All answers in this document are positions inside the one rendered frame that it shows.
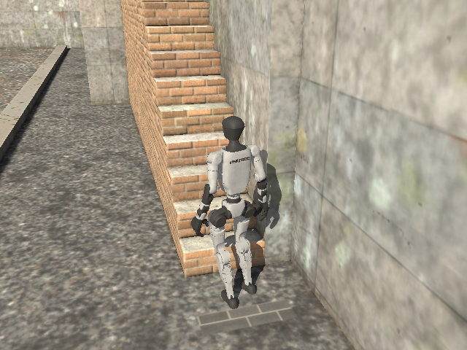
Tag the stairs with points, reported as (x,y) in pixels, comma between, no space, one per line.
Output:
(179,101)

